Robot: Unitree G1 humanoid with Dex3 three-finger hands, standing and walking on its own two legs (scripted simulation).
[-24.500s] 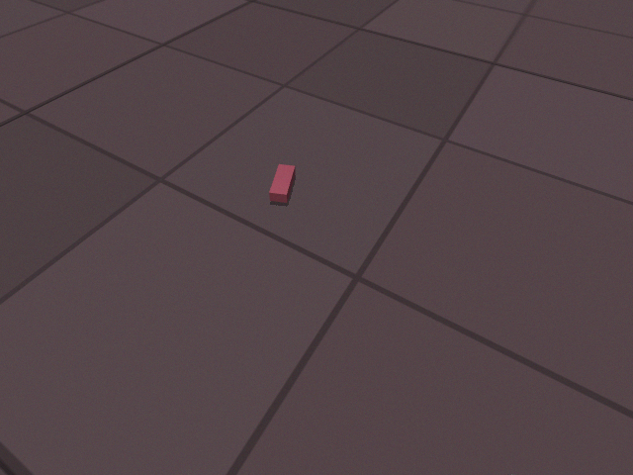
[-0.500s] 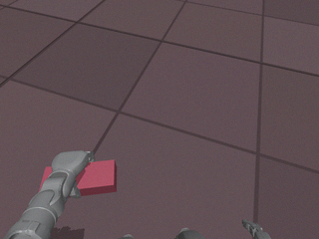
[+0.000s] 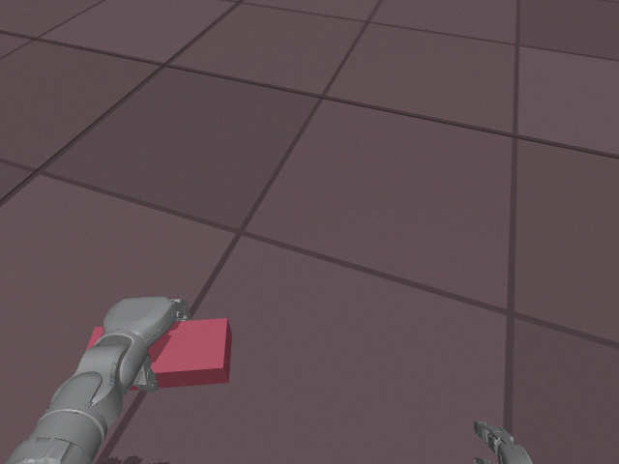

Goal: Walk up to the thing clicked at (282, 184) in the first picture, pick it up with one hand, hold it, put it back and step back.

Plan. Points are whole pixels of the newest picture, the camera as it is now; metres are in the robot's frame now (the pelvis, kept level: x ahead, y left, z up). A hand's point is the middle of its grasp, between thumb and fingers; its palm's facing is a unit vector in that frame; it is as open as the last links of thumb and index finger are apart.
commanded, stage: hold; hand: left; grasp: from above
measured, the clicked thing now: (161, 354) +0.30 +0.22 -0.10
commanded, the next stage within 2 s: crouch in 1.32 s
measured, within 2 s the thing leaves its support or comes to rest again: neither
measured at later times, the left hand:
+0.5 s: hand (149, 355) +0.28 +0.21 -0.04, palm faces -0.49 -0.02 -0.87, open 10.9 cm
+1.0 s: hand (150, 354) +0.28 +0.21 -0.04, palm faces -0.50 -0.03 -0.87, open 10.9 cm
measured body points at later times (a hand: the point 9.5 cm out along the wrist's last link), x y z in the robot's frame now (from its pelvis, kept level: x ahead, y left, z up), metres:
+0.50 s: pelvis -0.01 -0.01 +0.01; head +0.01 -0.02 +0.46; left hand +0.30 +0.21 +0.01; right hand +0.12 -0.27 -0.11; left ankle +0.00 +0.10 -0.72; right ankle +0.02 -0.13 -0.72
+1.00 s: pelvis -0.01 -0.01 +0.01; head +0.01 -0.03 +0.46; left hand +0.30 +0.21 +0.01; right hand +0.14 -0.27 -0.10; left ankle +0.00 +0.10 -0.72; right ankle +0.02 -0.13 -0.72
